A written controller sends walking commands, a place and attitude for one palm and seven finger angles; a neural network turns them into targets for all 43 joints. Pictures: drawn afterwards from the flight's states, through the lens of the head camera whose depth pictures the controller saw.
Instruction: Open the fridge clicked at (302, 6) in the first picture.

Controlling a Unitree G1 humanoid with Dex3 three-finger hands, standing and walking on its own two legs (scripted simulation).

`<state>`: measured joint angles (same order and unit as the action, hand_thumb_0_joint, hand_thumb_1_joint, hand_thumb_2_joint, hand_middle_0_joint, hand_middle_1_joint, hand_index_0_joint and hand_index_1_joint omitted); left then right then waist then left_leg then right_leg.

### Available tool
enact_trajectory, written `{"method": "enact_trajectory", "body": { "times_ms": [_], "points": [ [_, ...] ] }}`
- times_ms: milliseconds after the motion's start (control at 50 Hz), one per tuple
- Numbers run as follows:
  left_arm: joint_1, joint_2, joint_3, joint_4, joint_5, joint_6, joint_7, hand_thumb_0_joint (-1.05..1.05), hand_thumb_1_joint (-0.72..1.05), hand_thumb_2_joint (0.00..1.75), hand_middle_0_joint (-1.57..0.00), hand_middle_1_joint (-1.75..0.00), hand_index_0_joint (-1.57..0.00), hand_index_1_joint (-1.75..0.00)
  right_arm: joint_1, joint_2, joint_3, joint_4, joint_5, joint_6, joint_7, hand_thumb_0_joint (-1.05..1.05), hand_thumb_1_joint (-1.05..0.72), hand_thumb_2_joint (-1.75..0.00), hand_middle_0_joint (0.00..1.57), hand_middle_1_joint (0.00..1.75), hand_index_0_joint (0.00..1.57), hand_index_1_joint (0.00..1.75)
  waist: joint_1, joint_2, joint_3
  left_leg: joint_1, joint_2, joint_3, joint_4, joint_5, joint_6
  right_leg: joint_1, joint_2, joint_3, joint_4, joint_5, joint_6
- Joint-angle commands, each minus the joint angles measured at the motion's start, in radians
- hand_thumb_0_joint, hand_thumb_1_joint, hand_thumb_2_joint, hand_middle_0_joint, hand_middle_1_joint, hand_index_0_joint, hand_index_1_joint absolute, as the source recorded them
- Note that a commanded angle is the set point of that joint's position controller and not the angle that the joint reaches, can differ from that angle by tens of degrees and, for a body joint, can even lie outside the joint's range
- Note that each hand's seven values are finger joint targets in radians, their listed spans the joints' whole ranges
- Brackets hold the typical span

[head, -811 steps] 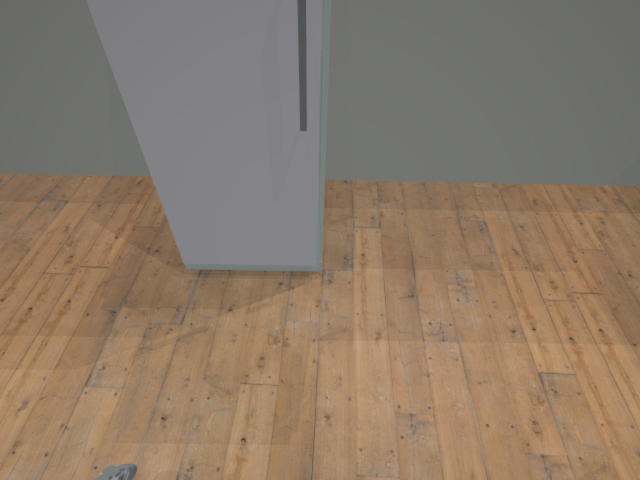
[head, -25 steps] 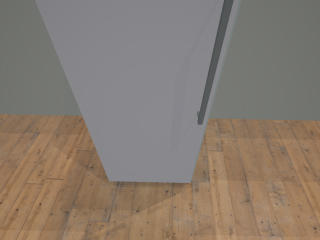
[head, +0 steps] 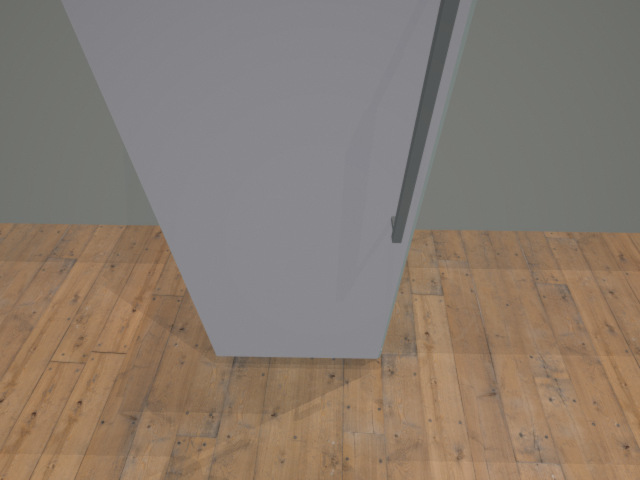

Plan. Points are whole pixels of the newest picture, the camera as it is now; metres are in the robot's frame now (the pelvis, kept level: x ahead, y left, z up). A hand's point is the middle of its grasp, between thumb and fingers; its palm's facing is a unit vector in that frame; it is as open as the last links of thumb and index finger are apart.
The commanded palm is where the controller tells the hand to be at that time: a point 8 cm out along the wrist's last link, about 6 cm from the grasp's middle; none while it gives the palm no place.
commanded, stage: look again from close up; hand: right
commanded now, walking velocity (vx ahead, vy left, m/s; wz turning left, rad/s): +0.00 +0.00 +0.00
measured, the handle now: (417, 128) +0.57 -0.11 +0.16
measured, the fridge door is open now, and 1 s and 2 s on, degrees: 0 0 0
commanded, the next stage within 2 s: shuffle to correct the standing spot in 0.72 s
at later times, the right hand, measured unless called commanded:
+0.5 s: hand out of the picture +0.01 -0.19 -0.18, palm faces +0.02 +0.98 -0.22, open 7.4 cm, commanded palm none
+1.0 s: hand out of the picture -0.01 -0.18 -0.18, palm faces +0.03 +0.98 -0.18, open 7.4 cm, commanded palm none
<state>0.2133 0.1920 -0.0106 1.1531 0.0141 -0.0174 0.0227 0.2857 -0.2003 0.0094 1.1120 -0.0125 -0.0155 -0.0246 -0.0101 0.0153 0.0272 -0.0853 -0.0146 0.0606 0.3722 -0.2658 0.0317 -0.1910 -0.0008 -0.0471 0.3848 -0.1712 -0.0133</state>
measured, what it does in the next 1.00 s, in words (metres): stands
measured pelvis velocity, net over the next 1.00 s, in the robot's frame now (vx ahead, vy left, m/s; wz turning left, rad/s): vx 0.01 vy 0.00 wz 0.00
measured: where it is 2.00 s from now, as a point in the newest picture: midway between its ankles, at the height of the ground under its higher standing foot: outside the picture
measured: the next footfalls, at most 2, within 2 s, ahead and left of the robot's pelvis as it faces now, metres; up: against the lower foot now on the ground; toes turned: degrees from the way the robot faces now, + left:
left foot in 1.66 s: +0.25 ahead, +0.14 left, +0.00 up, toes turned +6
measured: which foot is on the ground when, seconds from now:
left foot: down 0.00-1.00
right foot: down 0.00-1.00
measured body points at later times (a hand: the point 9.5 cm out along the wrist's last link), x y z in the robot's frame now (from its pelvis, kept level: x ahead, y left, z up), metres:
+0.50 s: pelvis +0.00 +0.00 +0.00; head +0.01 -0.01 +0.45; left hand +0.04 +0.24 -0.15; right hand +0.01 -0.24 -0.16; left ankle -0.04 +0.09 -0.74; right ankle +0.02 -0.11 -0.74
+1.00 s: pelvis +0.01 +0.00 +0.00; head +0.00 -0.01 +0.45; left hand +0.02 +0.22 -0.16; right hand -0.01 -0.23 -0.17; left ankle -0.04 +0.09 -0.74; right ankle +0.02 -0.11 -0.74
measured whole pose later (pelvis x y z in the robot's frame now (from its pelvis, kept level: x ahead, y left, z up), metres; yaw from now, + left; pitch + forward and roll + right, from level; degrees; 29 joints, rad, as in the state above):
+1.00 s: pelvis +0.01 +0.00 +0.00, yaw +0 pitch -2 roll +0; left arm 0.25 0.16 -0.01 1.16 0.02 -0.01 0.02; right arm 0.32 -0.18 0.00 1.13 -0.02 0.00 -0.03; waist -0.01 0.03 0.00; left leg -0.09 -0.01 0.06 0.42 -0.31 0.02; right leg -0.19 0.01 -0.05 0.43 -0.22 -0.02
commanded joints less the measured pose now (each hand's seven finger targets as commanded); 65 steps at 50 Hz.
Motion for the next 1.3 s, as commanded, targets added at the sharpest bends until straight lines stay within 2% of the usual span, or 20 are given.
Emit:
{"method": "enact_trajectory", "body": {
  "times_ms": [0,80,240,380,540,580,740,800,820,840,860,940,1020,1100,1160,1180,1220,1240,1260,1280],
  "points": [
    [0.017,0.136,0.019,-0.040,-0.005,-0.018,0.007,0.00,0.90,0.90,-0.20,-0.30,-0.20,-0.30,0.049,-0.126,-0.027,-0.030,0.000,-0.017,-0.006,0.00,-0.90,-0.90,0.20,0.30,0.20,0.30,-0.001,-0.009,0.021,-0.083,0.133,-0.116,-0.088,0.093,0.003,0.029,-0.116,0.116,-0.058,0.110,-0.015],
    [0.014,0.138,0.020,-0.041,-0.005,-0.020,0.008,0.00,0.90,0.90,-0.20,-0.30,-0.20,-0.30,0.052,-0.126,-0.027,-0.029,-0.001,-0.019,-0.006,0.00,-0.90,-0.90,0.20,0.30,0.20,0.30,-0.002,-0.004,0.008,-0.075,0.136,-0.114,-0.082,0.138,0.002,0.040,-0.119,0.112,-0.048,0.141,-0.016],
    [0.014,0.139,0.021,-0.040,-0.005,-0.021,0.008,0.00,0.90,0.90,-0.20,-0.30,-0.20,-0.30,0.050,-0.125,-0.028,-0.026,-0.001,-0.018,-0.006,0.00,-0.90,-0.90,0.20,0.30,0.20,0.30,-0.002,-0.012,0.018,-0.081,0.134,-0.114,-0.084,0.120,0.002,0.039,-0.119,0.116,-0.057,0.132,-0.016],
    [0.009,0.139,0.021,-0.042,-0.005,-0.021,0.009,0.00,0.90,0.90,-0.20,-0.30,-0.20,-0.30,0.050,-0.128,-0.028,-0.026,-0.002,-0.019,-0.008,0.00,-0.90,-0.90,0.20,0.30,0.20,0.30,-0.002,-0.002,0.016,-0.074,0.138,-0.114,-0.083,0.165,0.000,0.046,-0.121,0.111,-0.051,0.157,-0.017],
    [0.005,0.138,0.021,-0.040,-0.005,-0.020,0.008,0.00,0.90,0.90,-0.20,-0.30,-0.20,-0.30,0.047,-0.133,-0.029,-0.027,-0.001,-0.020,-0.007,0.00,-0.90,-0.90,0.20,0.30,0.20,0.30,-0.004,-0.005,0.024,-0.071,0.141,-0.112,-0.091,0.156,-0.002,0.037,-0.117,0.110,-0.052,0.141,-0.014],
    [0.007,0.140,0.021,-0.040,-0.005,-0.021,0.008,0.00,0.90,0.90,-0.20,-0.30,-0.20,-0.30,0.048,-0.134,-0.030,-0.028,-0.002,-0.021,-0.008,0.00,-0.90,-0.90,0.20,0.30,0.20,0.30,-0.002,-0.010,0.006,-0.059,0.141,-0.112,-0.085,0.186,-0.002,0.045,-0.117,0.109,-0.046,0.163,-0.014],
    [0.007,0.143,0.021,-0.042,-0.005,-0.020,0.009,0.00,0.90,0.90,-0.20,-0.30,-0.20,-0.30,0.044,-0.131,-0.030,-0.025,0.000,-0.017,-0.006,0.00,-0.90,-0.90,0.20,0.30,0.20,0.30,-0.003,-0.024,0.023,-0.070,0.137,-0.110,-0.093,0.122,-0.001,0.039,-0.119,0.118,-0.063,0.131,-0.015],
    [0.007,0.141,0.020,-0.041,-0.006,-0.021,0.009,0.00,0.90,0.90,-0.20,-0.30,-0.20,-0.30,0.047,-0.131,-0.030,-0.023,-0.001,-0.018,-0.007,0.00,-0.90,-0.90,0.20,0.30,0.20,0.30,-0.003,-0.011,0.017,-0.063,0.139,-0.109,-0.091,0.144,-0.002,0.043,-0.119,0.118,-0.058,0.150,-0.016],
    [0.028,0.090,0.008,-0.028,-0.003,-0.017,0.008,0.00,0.90,0.90,-0.20,-0.30,-0.20,-0.30,0.069,-0.079,-0.019,-0.010,0.001,-0.013,-0.008,0.00,-0.90,-0.90,0.20,0.30,0.20,0.30,-0.002,-0.002,0.009,-0.062,0.137,-0.100,-0.093,0.113,-0.009,0.045,-0.119,0.108,-0.056,0.125,-0.008],
    [0.044,0.067,0.003,-0.017,-0.002,-0.012,0.007,0.00,0.90,0.90,-0.20,-0.30,-0.20,-0.30,0.087,-0.054,-0.012,0.003,0.003,-0.009,-0.008,0.00,-0.90,-0.90,0.20,0.30,0.20,0.30,0.000,0.002,0.017,-0.073,0.133,-0.099,-0.096,0.066,-0.014,0.041,-0.114,0.103,-0.055,0.084,-0.003],
    [0.059,0.061,0.003,-0.014,-0.001,-0.009,0.007,0.00,0.90,0.90,-0.20,-0.30,-0.20,-0.30,0.100,-0.051,-0.012,0.007,0.002,-0.006,-0.008,0.00,-0.90,-0.90,0.20,0.30,0.20,0.30,0.000,0.010,0.017,-0.073,0.130,-0.095,-0.090,0.029,-0.012,0.040,-0.114,0.101,-0.046,0.050,-0.005],
    [0.079,0.067,0.015,-0.012,0.005,-0.001,0.003,0.00,0.90,0.90,-0.20,-0.30,-0.20,-0.30,0.116,-0.054,-0.023,0.007,-0.005,0.004,0.001,0.00,-0.90,-0.90,0.20,0.30,0.20,0.30,0.003,0.004,0.087,-0.145,0.119,-0.100,-0.061,-0.174,0.004,-0.029,-0.110,0.106,-0.047,-0.203,-0.010],
    [0.098,0.053,0.023,-0.021,0.005,-0.002,0.002,0.00,0.90,0.90,-0.20,-0.30,-0.20,-0.30,0.153,-0.042,-0.031,0.009,-0.007,0.003,0.006,0.00,-0.90,-0.90,0.20,0.30,0.20,0.30,-0.001,-0.001,0.154,-0.175,0.113,-0.104,-0.039,-0.217,0.017,-0.101,-0.111,0.109,-0.017,-0.268,-0.021],
    [0.121,0.023,0.026,-0.025,0.002,-0.013,0.006,0.00,0.90,0.90,-0.20,-0.30,-0.20,-0.30,0.208,-0.029,-0.040,0.024,-0.005,-0.006,0.004,0.00,-0.90,-0.90,0.20,0.30,0.20,0.30,-0.007,0.010,0.142,-0.138,0.128,-0.120,-0.026,-0.165,0.037,-0.120,-0.100,0.065,0.082,-0.151,-0.025],
    [0.123,-0.007,0.027,-0.038,0.002,-0.020,0.008,0.00,0.90,0.90,-0.20,-0.30,-0.20,-0.30,0.264,-0.038,-0.051,0.039,-0.006,-0.010,-0.001,0.00,-0.90,-0.90,0.20,0.30,0.20,0.30,-0.016,0.080,0.132,-0.048,0.166,-0.167,-0.038,-0.075,0.070,-0.200,-0.066,-0.006,0.222,-0.082,-0.015],
    [0.109,-0.018,0.028,-0.046,0.004,-0.022,0.007,0.00,0.90,0.90,-0.20,-0.30,-0.20,-0.30,0.282,-0.042,-0.057,0.045,-0.007,-0.012,-0.004,0.00,-0.90,-0.90,0.20,0.30,0.20,0.30,-0.021,0.096,0.132,-0.022,0.200,-0.195,-0.043,-0.021,0.088,-0.233,-0.056,-0.040,0.277,-0.109,-0.008],
    [0.081,-0.033,0.032,-0.062,0.006,-0.024,0.006,0.00,0.90,0.90,-0.20,-0.30,-0.20,-0.30,0.302,-0.040,-0.061,0.052,-0.011,-0.018,-0.007,0.00,-0.90,-0.90,0.20,0.30,0.20,0.30,-0.024,0.097,0.142,0.006,0.242,-0.223,-0.031,0.139,0.126,-0.276,-0.056,-0.064,0.330,-0.227,-0.002],
    [0.088,-0.041,0.033,-0.068,0.005,-0.026,0.006,0.00,0.90,0.90,-0.20,-0.30,-0.20,-0.30,0.296,-0.037,-0.064,0.052,-0.014,-0.021,-0.009,0.00,-0.90,-0.90,0.20,0.30,0.20,0.30,-0.014,0.095,0.139,0.011,0.244,-0.208,-0.005,0.216,0.134,-0.265,-0.062,-0.067,0.301,-0.247,-0.003],
    [0.109,-0.044,0.036,-0.061,0.005,-0.028,0.006,0.00,0.90,0.90,-0.20,-0.30,-0.20,-0.30,0.293,-0.032,-0.063,0.052,-0.015,-0.021,-0.010,0.00,-0.90,-0.90,0.20,0.30,0.20,0.30,-0.001,0.075,0.122,0.003,0.225,-0.169,0.050,0.315,0.125,-0.207,-0.061,-0.084,0.247,-0.227,-0.010],
    [0.192,-0.039,0.039,-0.033,0.004,-0.034,0.009,0.00,0.90,0.90,-0.20,-0.30,-0.20,-0.30,0.257,-0.025,-0.062,0.045,-0.010,-0.021,-0.009,0.00,-0.90,-0.90,0.20,0.30,0.20,0.30,0.050,0.016,0.077,-0.066,0.180,-0.096,0.179,0.429,0.091,-0.041,-0.068,-0.075,0.132,-0.087,-0.023]
  ]
}}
